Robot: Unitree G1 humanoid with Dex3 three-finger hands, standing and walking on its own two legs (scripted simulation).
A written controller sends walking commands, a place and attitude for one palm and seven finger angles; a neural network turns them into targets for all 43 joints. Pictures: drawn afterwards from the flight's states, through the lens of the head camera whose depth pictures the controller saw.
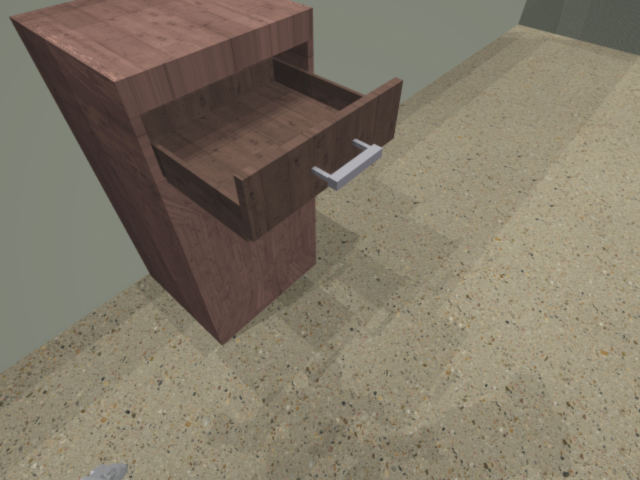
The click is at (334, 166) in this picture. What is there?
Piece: drawer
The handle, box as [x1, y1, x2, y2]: [311, 138, 382, 190]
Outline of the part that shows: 382,148 375,144 370,146 355,138 352,140 352,144 362,149 363,151 330,175 315,166 311,168 311,172 326,180 330,187 337,190 381,156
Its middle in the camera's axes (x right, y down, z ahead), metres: +0.05 -0.14 +0.73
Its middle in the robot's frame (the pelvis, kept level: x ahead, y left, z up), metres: +0.65 -0.01 +0.03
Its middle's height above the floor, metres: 0.80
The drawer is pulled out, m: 0.28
